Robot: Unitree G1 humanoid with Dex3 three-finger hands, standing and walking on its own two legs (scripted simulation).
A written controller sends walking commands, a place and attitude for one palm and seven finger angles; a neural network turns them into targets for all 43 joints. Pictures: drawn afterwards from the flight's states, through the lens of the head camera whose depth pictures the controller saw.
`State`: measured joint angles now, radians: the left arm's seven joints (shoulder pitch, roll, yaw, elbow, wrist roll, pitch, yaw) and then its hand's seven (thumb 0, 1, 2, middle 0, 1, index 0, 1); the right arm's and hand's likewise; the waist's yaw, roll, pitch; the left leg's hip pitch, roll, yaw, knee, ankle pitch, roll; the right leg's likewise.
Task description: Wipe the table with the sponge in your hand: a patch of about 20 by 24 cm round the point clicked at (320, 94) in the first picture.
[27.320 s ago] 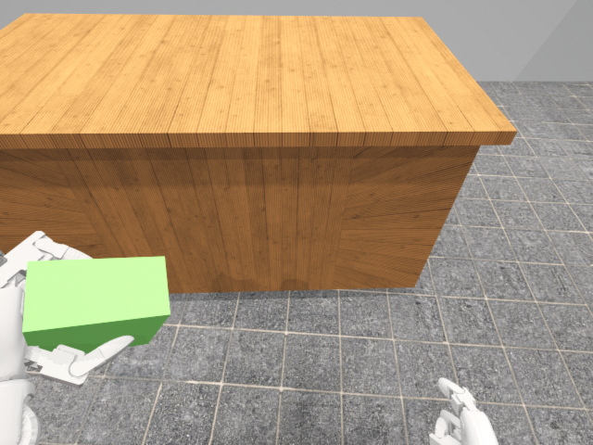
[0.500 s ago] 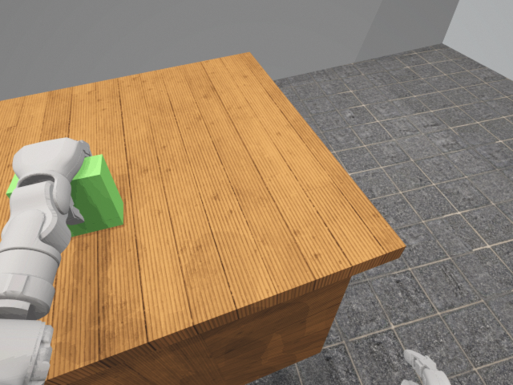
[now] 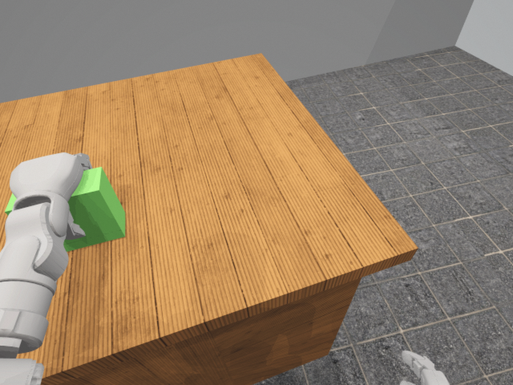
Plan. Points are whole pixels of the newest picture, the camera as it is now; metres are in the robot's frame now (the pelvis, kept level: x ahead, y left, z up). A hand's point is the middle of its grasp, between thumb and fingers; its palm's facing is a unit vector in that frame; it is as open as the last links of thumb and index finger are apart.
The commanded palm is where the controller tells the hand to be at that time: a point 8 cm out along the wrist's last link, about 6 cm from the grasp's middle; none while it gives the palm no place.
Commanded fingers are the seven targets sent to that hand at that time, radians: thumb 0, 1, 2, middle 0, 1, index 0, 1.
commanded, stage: wipe back along the first lane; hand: left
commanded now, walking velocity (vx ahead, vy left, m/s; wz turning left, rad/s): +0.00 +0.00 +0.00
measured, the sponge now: (78, 219) +0.34 +0.34 +0.08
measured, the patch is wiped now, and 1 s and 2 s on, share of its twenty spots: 1.00 1.00 1.00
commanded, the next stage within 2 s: lift the sponge slowly off the table in 1.28 s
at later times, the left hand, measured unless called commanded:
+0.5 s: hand (69, 215) +0.32 +0.32 +0.12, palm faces -0.02 -0.01 -1.00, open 10.2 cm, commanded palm +0.28 +0.31 +0.15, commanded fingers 0.00 0.10 1.30 -1.20 -1.60 -1.20 -1.60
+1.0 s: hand (64, 247) +0.26 +0.30 +0.12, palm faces +0.05 -0.02 -1.00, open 10.2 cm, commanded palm +0.22 +0.28 +0.15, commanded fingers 0.00 0.10 1.30 -1.20 -1.60 -1.20 -1.60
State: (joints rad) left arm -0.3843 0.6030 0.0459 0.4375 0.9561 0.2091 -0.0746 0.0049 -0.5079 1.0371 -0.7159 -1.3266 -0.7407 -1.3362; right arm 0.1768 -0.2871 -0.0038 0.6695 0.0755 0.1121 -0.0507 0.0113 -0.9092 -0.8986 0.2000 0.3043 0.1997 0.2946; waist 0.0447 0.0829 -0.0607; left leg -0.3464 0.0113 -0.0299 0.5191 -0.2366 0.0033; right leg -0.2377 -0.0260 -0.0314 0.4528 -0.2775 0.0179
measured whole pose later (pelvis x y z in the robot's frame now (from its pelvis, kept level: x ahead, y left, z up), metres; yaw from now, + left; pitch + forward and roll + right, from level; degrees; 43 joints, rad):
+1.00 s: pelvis +0.00 -0.01 +0.00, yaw +0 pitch +1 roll -1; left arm 0.03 0.55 0.01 -0.07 0.90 0.36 -0.04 0.01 -0.49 1.03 -0.69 -1.34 -0.71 -1.35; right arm 0.08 -0.27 0.03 0.61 0.07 0.08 -0.04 0.01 -0.91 -0.90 0.20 0.30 0.20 0.29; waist 0.10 0.11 -0.07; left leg -0.30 0.02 -0.03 0.55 -0.27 -0.01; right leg -0.20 -0.02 -0.02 0.51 -0.32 0.02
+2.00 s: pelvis -0.02 -0.02 +0.00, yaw +0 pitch -3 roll -1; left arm 0.11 0.54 -0.03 -0.20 0.88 0.36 -0.07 -0.01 -0.49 1.03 -0.69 -1.34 -0.72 -1.35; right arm 0.07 -0.26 0.04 0.65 0.05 -0.01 -0.07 0.01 -0.91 -0.90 0.20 0.30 0.20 0.30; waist 0.13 0.12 -0.03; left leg -0.24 0.03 -0.04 0.52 -0.23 -0.03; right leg -0.15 0.00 -0.04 0.51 -0.30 -0.01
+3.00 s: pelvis -0.05 -0.02 +0.00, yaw +0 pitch -5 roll +0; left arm -0.19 0.60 -0.06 -0.07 0.86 0.42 -0.18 -0.01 -0.50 1.04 -0.71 -1.33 -0.73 -1.34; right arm 0.03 -0.26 0.06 0.68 0.06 -0.02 -0.09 0.02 -0.91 -0.90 0.20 0.30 0.20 0.29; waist 0.14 0.14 -0.03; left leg -0.24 0.03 -0.05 0.48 -0.16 -0.03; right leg -0.17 -0.01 -0.04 0.50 -0.25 -0.01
